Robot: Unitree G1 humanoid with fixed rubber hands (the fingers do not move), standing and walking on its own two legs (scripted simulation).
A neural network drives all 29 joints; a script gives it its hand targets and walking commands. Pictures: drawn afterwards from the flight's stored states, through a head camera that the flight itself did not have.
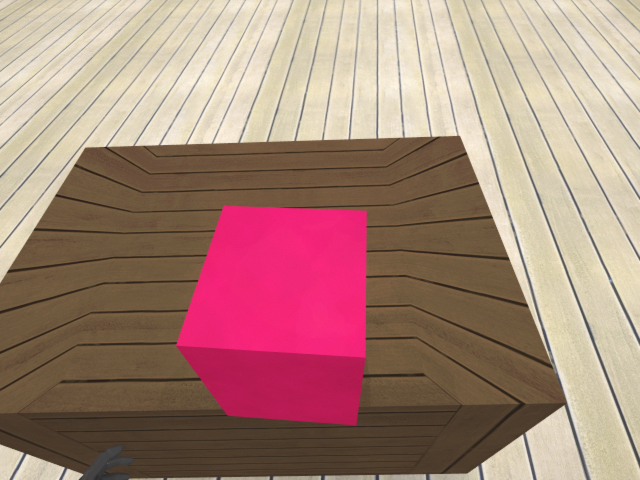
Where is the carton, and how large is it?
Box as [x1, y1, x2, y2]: [176, 206, 366, 424]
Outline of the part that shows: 223,206 176,344 177,347 227,415 355,424 365,354 366,211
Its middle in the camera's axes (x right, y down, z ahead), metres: -0.04 +0.11 +0.57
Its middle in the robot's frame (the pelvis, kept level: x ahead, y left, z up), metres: +0.36 +0.07 -0.04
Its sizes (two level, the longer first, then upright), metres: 0.210 0.200 0.250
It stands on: a pedestal, 0.60 m high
